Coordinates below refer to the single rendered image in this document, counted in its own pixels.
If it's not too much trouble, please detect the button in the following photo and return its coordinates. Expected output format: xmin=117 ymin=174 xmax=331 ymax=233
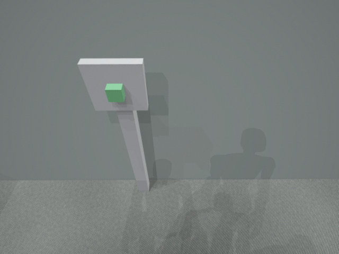
xmin=105 ymin=84 xmax=125 ymax=102

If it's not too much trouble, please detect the panel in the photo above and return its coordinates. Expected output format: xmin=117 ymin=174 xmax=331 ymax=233
xmin=77 ymin=58 xmax=149 ymax=192

